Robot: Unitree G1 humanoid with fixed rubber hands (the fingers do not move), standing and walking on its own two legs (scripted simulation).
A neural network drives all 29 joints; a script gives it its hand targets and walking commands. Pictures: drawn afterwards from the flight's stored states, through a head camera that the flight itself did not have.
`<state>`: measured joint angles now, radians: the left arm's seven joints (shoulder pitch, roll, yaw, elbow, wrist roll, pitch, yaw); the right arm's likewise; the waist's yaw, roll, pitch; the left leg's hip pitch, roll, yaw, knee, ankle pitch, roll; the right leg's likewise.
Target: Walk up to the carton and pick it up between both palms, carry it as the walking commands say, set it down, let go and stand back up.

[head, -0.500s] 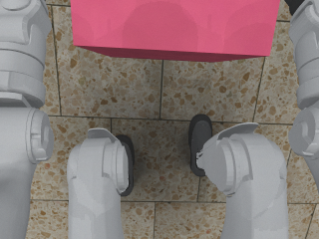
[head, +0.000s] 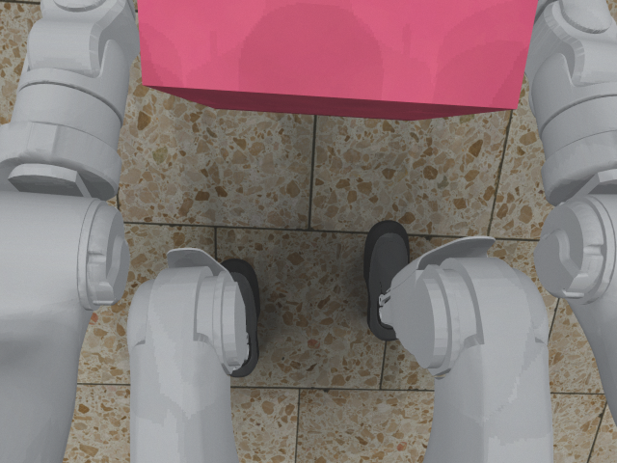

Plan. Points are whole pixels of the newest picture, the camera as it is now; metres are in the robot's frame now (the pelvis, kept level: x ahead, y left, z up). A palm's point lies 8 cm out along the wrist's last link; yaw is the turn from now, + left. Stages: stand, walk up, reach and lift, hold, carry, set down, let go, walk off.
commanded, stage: reach and lift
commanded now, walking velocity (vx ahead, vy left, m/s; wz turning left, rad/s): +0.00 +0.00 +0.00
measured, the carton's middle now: out of the picture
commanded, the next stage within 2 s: none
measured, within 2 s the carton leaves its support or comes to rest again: leaves its support in 0.84 s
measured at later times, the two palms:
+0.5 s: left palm out of the picture +0.58 +0.15 -0.16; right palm out of the picture +0.54 -0.24 -0.17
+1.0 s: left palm out of the picture +0.58 +0.15 -0.13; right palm out of the picture +0.54 -0.23 -0.13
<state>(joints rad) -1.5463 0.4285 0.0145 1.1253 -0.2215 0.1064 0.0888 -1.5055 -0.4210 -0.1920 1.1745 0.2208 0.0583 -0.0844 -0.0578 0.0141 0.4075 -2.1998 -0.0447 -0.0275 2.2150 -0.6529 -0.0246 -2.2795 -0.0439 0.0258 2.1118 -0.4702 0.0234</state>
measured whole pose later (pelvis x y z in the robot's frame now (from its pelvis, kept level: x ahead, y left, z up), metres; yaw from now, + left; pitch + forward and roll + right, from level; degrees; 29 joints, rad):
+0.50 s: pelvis +0.00 +0.00 +0.00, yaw +0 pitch +37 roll +0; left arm -1.58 0.44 -0.02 1.17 -0.25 0.10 0.06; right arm -1.53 -0.45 -0.09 1.19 0.31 0.06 -0.07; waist -0.06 0.02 0.41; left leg -2.21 -0.05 -0.03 2.19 -0.63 -0.04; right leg -2.28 -0.02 0.03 2.09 -0.46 0.03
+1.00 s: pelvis +0.00 +0.00 +0.01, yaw +1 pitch +40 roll -1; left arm -1.45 0.37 0.15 0.96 -0.12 0.25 0.04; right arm -1.37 -0.38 -0.27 0.92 0.14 0.25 -0.05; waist -0.06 0.04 0.26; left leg -2.24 -0.08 -0.04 2.17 -0.63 -0.04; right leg -2.31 0.00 0.05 2.09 -0.48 0.05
